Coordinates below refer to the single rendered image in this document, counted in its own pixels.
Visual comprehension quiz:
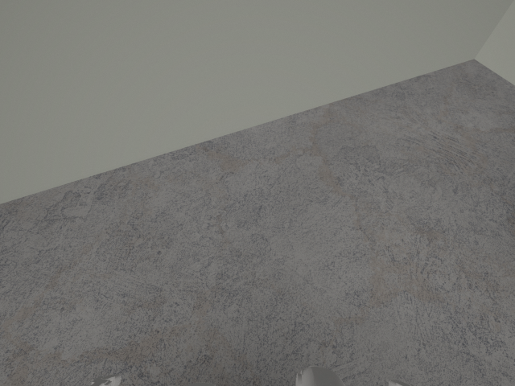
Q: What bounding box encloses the robot right thigh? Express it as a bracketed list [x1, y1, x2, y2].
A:
[295, 367, 345, 386]

